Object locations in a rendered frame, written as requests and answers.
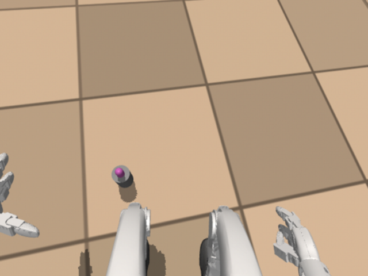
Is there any right robot hand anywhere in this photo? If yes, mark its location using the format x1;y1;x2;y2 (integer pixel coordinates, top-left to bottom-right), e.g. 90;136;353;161
273;206;320;267

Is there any right robot arm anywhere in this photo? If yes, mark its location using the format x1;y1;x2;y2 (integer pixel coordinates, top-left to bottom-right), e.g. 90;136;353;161
298;259;331;276

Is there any left robot hand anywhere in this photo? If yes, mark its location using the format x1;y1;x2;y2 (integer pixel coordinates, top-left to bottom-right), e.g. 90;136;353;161
0;153;40;237

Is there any bottle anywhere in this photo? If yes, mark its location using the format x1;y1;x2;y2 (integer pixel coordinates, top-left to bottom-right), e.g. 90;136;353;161
112;165;133;188

